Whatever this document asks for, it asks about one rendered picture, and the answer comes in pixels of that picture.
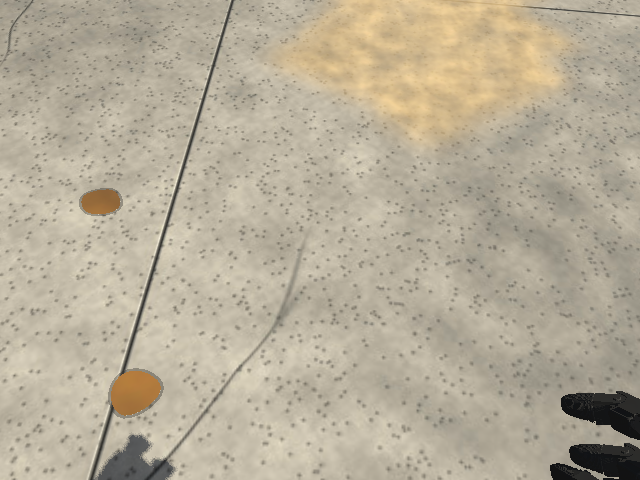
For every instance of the robot right hand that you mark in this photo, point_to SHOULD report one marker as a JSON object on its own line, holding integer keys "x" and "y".
{"x": 622, "y": 412}

